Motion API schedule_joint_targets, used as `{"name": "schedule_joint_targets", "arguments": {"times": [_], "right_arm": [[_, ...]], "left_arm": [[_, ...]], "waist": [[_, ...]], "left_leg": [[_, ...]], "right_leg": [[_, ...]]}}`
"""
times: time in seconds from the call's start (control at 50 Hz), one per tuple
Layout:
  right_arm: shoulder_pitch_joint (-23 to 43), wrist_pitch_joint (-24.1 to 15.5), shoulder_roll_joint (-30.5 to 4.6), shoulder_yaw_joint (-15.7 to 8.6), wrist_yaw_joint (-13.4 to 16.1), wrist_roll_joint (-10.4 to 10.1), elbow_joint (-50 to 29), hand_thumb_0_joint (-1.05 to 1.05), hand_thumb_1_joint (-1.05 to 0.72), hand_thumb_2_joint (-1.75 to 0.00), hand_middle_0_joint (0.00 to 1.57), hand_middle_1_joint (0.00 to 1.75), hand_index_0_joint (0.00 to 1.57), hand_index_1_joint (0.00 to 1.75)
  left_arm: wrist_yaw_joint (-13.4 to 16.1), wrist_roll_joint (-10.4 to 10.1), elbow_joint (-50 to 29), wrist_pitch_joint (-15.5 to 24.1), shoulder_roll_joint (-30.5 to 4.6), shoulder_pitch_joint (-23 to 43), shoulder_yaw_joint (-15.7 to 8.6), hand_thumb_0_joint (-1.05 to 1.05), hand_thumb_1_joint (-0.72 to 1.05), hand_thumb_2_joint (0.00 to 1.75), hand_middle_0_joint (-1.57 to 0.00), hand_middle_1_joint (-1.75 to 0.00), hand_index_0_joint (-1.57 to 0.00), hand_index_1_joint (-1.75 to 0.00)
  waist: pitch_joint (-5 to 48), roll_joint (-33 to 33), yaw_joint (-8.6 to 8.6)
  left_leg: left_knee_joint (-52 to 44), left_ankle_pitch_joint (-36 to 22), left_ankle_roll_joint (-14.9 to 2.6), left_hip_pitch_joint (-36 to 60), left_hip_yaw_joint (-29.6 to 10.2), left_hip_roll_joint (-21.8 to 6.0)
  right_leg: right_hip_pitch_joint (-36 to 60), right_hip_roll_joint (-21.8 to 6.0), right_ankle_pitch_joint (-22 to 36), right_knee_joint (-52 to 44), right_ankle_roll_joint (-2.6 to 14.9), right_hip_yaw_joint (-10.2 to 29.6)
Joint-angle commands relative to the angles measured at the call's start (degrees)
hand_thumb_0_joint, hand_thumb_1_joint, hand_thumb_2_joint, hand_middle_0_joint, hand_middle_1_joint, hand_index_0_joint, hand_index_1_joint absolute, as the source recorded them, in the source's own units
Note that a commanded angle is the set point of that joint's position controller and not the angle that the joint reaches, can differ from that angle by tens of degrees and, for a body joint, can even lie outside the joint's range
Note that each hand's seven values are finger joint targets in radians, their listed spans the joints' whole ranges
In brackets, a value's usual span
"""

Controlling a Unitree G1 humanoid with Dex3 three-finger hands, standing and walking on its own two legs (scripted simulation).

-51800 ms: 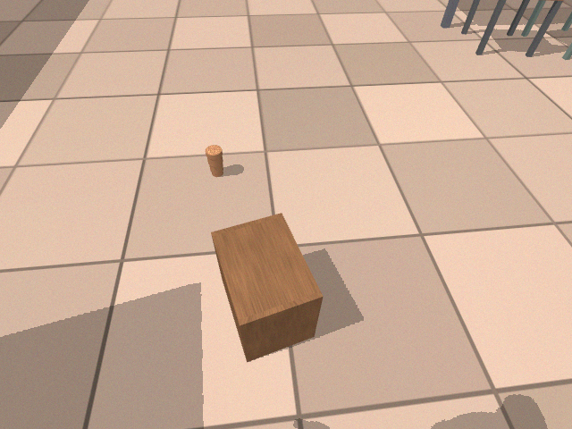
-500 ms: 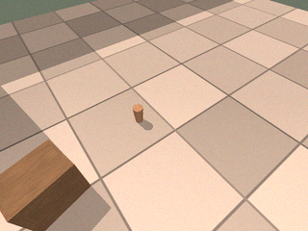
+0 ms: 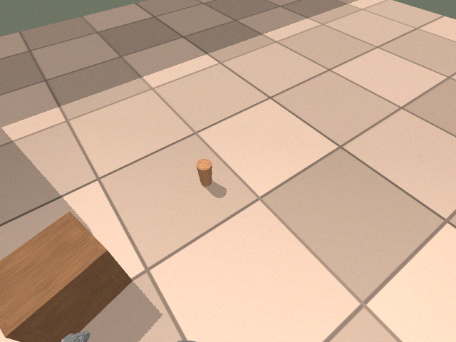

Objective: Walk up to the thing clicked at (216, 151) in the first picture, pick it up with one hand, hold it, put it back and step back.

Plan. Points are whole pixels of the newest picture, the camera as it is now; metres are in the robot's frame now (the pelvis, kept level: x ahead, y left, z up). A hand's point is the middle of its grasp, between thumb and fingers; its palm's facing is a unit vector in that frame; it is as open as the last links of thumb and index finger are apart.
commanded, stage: step back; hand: left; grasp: from the side
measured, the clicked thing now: (205, 173) +1.04 +0.17 -0.69
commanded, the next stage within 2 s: stand in 0.32 s
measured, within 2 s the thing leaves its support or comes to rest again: neither
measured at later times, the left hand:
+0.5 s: hand out of the picture +0.11 +0.29 -0.14, palm faces +0.00 -0.94 -0.34, open 7.3 cm
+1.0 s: hand out of the picture +0.09 +0.27 -0.14, palm faces -0.04 -0.94 -0.34, open 7.3 cm
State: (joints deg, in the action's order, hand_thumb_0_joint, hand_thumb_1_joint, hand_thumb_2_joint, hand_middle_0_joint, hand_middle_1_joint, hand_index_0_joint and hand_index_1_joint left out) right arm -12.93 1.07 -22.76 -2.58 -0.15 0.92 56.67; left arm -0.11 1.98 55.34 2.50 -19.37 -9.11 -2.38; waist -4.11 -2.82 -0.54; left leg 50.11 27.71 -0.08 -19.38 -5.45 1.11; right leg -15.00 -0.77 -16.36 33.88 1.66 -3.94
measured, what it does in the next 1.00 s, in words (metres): steps on the spot: left foot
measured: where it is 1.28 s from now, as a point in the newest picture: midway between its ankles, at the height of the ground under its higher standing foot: outside the picture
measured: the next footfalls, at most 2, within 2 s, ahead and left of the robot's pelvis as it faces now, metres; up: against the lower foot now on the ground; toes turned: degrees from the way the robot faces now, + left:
left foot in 0.12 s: +0.07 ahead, +0.16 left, +0.00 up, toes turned +0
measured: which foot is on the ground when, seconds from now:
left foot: up 0.00-0.10, down 0.12-1.00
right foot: down 0.00-1.00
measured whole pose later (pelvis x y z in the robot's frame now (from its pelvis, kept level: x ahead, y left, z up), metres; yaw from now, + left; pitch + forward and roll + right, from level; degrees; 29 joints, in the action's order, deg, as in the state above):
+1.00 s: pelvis +0.01 +0.01 +0.02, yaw +0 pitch -3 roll +0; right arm -6.1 -0.4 -20.2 -0.5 -0.8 0.5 66.4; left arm -0.8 0.7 65.6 0.8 -20.3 -5.6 0.1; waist -3.7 -0.4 0.3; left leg 18.6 8.8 2.2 -7.0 -0.4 -2.3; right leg -7.1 -0.8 -9.2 19.1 -0.3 -1.6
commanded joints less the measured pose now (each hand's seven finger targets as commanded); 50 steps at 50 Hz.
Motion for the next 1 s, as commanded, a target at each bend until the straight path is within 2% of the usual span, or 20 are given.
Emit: {"name": "schedule_joint_targets", "arguments": {"times": [0.0, 0.06, 0.08, 0.1, 0.12, 0.14, 0.16, 0.18, 0.22, 0.24, 0.26, 0.32, 0.34, 0.4, 0.56, 0.66, 0.7, 0.76, 0.92, 0.98], "right_arm": [[-0.45, -1.34, -8.85, -2.18, 0.16, 0.38, -2.28, 0.0, -0.9, -0.9, 0.2, 0.3, 0.2, 0.3], [-2.59, -2.04, -7.81, -2.45, 0.22, 0.69, -0.62, 0.0, -0.9, -0.9, 0.2, 0.3, 0.2, 0.3], [-2.81, -2.34, -8.18, -2.76, 0.46, 0.78, 0.15, 0.0, -0.9, -0.9, 0.2, 0.3, 0.2, 0.3], [-1.74, -2.58, -8.96, -3.16, 0.74, 1.01, 0.14, 0.0, -0.9, -0.9, 0.2, 0.3, 0.2, 0.3], [-0.66, -2.85, -11.77, -3.65, 1.1, 1.37, -0.58, 0.0, -0.9, -0.9, 0.2, 0.3, 0.2, 0.3], [4.53, -2.96, -14.08, -3.42, 1.1, 0.67, -1.86, 0.0, -0.9, -0.9, 0.2, 0.3, 0.2, 0.3], [7.51, -2.83, -14.54, -3.19, 0.89, 0.27, -2.09, 0.0, -0.9, -0.9, 0.2, 0.3, 0.2, 0.3], [8.97, -2.57, -13.33, -2.83, 0.75, 0.39, -1.73, 0.0, -0.9, -0.9, 0.2, 0.3, 0.2, 0.3], [10.55, -2.43, -10.46, -1.68, 0.77, 0.06, -1.72, 0.0, -0.9, -0.9, 0.2, 0.3, 0.2, 0.3], [10.18, -2.45, -10.03, -1.64, 0.93, -0.1, -1.67, 0.0, -0.9, -0.9, 0.2, 0.3, 0.2, 0.3], [9.17, -2.4, -9.3, -1.48, 0.93, -0.21, -0.86, 0.0, -0.9, -0.9, 0.2, 0.3, 0.2, 0.3], [8.37, -3.45, -11.27, -1.2, 0.82, -0.38, 1.19, 0.0, -0.9, -0.9, 0.2, 0.3, 0.2, 0.3], [9.18, -3.79, -11.53, -1.32, 0.89, -0.27, 1.48, 0.0, -0.9, -0.9, 0.2, 0.3, 0.2, 0.3], [9.45, -3.77, -10.26, -0.95, 0.9, -0.58, 2.1, 0.0, -0.9, -0.9, 0.2, 0.3, 0.2, 0.3], [12.51, -3.07, -8.97, -0.51, 0.49, -0.74, 3.18, 0.0, -0.9, -0.9, 0.2, 0.3, 0.2, 0.3], [12.98, -3.05, -8.77, -0.48, 0.21, -0.62, 3.84, 0.0, -0.9, -0.9, 0.2, 0.3, 0.2, 0.3], [13.23, -2.78, -8.79, -0.37, 0.13, -0.61, 4.17, 0.0, -0.9, -0.9, 0.2, 0.3, 0.2, 0.3], [13.07, -2.71, -8.63, -0.31, -0.01, -0.5, 4.61, 0.0, -0.9, -0.9, 0.2, 0.3, 0.2, 0.3], [10.89, -2.83, -8.96, -0.26, -0.26, -0.21, 5.63, 0.0, -0.9, -0.9, 0.2, 0.3, 0.2, 0.3], [10.51, -2.95, -8.88, -0.14, -0.22, -0.24, 5.67, 0.0, -0.9, -0.9, 0.2, 0.3, 0.2, 0.3]], "left_arm": [[1.39, -0.3, -3.57, 1.59, -17.71, 2.0, -4.75, 0.0, 0.9, 0.9, -0.2, -0.3, -0.2, -0.3], [1.24, -0.98, -3.88, 0.82, -17.25, 5.63, -4.2, 0.0, 0.9, 0.9, -0.2, -0.3, -0.2, -0.3], [1.21, -1.25, -3.78, 0.43, -15.91, 5.07, -3.75, 0.0, 0.9, 0.9, -0.2, -0.3, -0.2, -0.3], [1.3, -1.52, -3.77, 0.22, -14.23, 4.51, -3.19, 0.0, 0.9, 0.9, -0.2, -0.3, -0.2, -0.3], [1.26, -2.03, -4.36, -0.04, -12.55, 3.69, -2.69, 0.0, 0.9, 0.9, -0.2, -0.3, -0.2, -0.3], [1.23, -2.7, -3.6, -0.57, -11.95, 4.34, -2.29, 0.0, 0.9, 0.9, -0.2, -0.3, -0.2, -0.3], [1.4, -2.41, -2.15, -0.83, -12.86, 4.3, -2.56, 0.0, 0.9, 0.9, -0.2, -0.3, -0.2, -0.3], [1.36, -2.18, -1.2, -0.69, -13.09, 3.9, -2.29, 0.0, 0.9, 0.9, -0.2, -0.3, -0.2, -0.3], [1.15, -1.89, 0.06, 0.03, -13.8, 2.55, -2.38, 0.0, 0.9, 0.9, -0.2, -0.3, -0.2, -0.3], [1.25, -1.79, 0.44, 0.36, -14.81, 1.78, -2.53, 0.0, 0.9, 0.9, -0.2, -0.3, -0.2, -0.3], [1.24, -2.05, 0.66, 0.4, -15.59, 2.63, -2.66, 0.0, 0.9, 0.9, -0.2, -0.3, -0.2, -0.3], [0.68, -2.19, 2.43, -0.45, -11.61, 4.6, -0.66, 0.0, 0.9, 0.9, -0.2, -0.3, -0.2, -0.3], [0.7, -2.2, 2.58, -0.47, -11.98, 4.58, -0.53, 0.0, 0.9, 0.9, -0.2, -0.3, -0.2, -0.3], [0.82, -2.1, 3.9, -0.44, -13.1, 5.24, -0.42, 0.0, 0.9, 0.9, -0.2, -0.3, -0.2, -0.3], [0.49, -1.78, 5.96, -0.3, -13.07, 6.45, 0.13, 0.0, 0.9, 0.9, -0.2, -0.3, -0.2, -0.3], [0.57, -1.6, 6.34, 0.09, -13.3, 7.18, 0.11, 0.0, 0.9, 0.9, -0.2, -0.3, -0.2, -0.3], [0.52, -1.53, 6.63, 0.07, -13.03, 6.89, 0.27, 0.0, 0.9, 0.9, -0.2, -0.3, -0.2, -0.3], [0.5, -1.47, 6.75, -0.01, -13.4, 7.12, 0.1, 0.0, 0.9, 0.9, -0.2, -0.3, -0.2, -0.3], [0.31, -1.54, 6.6, -0.16, -13.79, 6.85, -0.04, 0.0, 0.9, 0.9, -0.2, -0.3, -0.2, -0.3], [0.23, -1.56, 6.54, -0.21, -13.85, 6.25, -0.1, 0.0, 0.9, 0.9, -0.2, -0.3, -0.2, -0.3]], "waist": [[2.26, 10.95, -0.77], [5.37, 12.21, 1.8], [6.06, 9.68, 1.73], [7.2, 6.72, 1.27], [9.11, 1.11, 0.65], [7.44, -2.8, -0.63], [6.13, -4.52, -0.86], [5.5, -3.43, -1.54], [6.35, -2.16, -2.15], [7.34, -1.39, -1.65], [8.3, -0.31, -0.81], [8.37, -1.46, -0.01], [9.4, -1.32, -0.1], [9.31, 0.27, 0.42], [6.63, 2.39, 0.61], [7.35, 2.79, 0.71], [5.67, 2.73, 0.71], [5.52, 2.37, 0.55], [4.22, 3.06, 0.65], [4.01, 2.86, 0.4]], "left_leg": [[-7.14, -1.29, 0.36, -1.81, 1.79, -2.26], [-20.88, -9.44, 0.13, 6.03, 7.02, -1.24], [-25.46, -16.86, 0.01, 8.95, 6.61, -0.55], [-24.81, -25.53, -1.18, 11.44, 2.68, -3.21], [-25.82, -31.95, -4.06, 13.38, -6.47, -10.55], [-27.15, -27.3, -8.24, 7.73, -11.54, -14.9], [-26.65, -25.28, -10.65, 2.47, -11.77, -16.51], [-26.19, -25.15, -9.32, 0.46, -9.02, -14.93], [-23.42, -26.93, -4.35, 2.24, -2.57, -10.01], [-21.14, -28.86, -3.02, 2.3, -1.09, -8.22], [-21.23, -27.74, -2.05, 3.65, -0.13, -7.14], [-26.91, -32.12, -2.7, 10.06, -3.26, -9.93], [-26.43, -37.04, -2.79, 12.66, -3.07, -10.27], [-26.6, -40.64, -2.05, 14.02, -1.05, -9.54], [-31.71, -29.67, -1.06, 14.61, 0.42, -8.44], [-32.68, -29.97, -0.59, 15.7, 1.15, -8.49], [-33.56, -23.41, -0.32, 14.09, 1.29, -7.92], [-34.6, -20.67, -0.25, 13.1, 1.06, -7.88], [-34.77, -17.64, -0.05, 11.92, 1.04, -7.63], [-35.27, -17.56, -0.08, 11.35, 0.66, -7.84]], "right_leg": [[2.66, -14.71, 11.27, -12.18, 8.33, 14.38], [2.12, -12.87, 17.57, -5.42, 6.57, 9.44], [1.85, -11.09, 21.48, -1.35, 4.41, 7.92], [0.52, -9.04, 21.92, 2.02, 2.19, 6.32], [-2.66, -5.49, 16.99, 6.84, 0.04, 4.33], [-2.32, -0.58, 1.33, 6.35, -1.13, 1.73], [2.74, -0.9, -6.8, 4.55, -0.68, 2.51], [5.7, -1.43, -5.54, 1.25, -0.38, 3.27], [7.74, -4.11, 8.13, -3.79, 0.18, 5.27], [9.44, -5.41, 15.29, -4.51, 0.54, 6.9], [8.86, -7.06, 16.62, -4.76, 1.35, 9.23], [7.42, -4.95, 15.74, -5.5, 0.03, 6.49], [7.14, -4.95, 17.07, -5.98, -0.25, 6.28], [9.14, -5.57, 20.99, -8.03, -0.41, 6.48], [9.41, -6.47, 16.11, -14.95, -0.91, 7.16], [10.17, -7.08, 17.2, -16.48, -0.85, 7.53], [8.84, -6.95, 11.87, -18.36, -1.31, 7.79], [8.79, -7.11, 9.16, -18.99, -1.03, 8.07], [6.77, -7.04, 1.82, -20.8, -0.77, 9.17], [6.83, -6.75, 2.73, -20.18, -0.67, 8.85]]}}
